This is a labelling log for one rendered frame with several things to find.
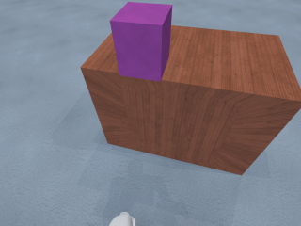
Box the left robot thigh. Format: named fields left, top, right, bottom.
left=109, top=215, right=136, bottom=226

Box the carton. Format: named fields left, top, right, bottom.
left=110, top=2, right=173, bottom=82

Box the pedestal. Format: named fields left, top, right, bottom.
left=80, top=25, right=301, bottom=175

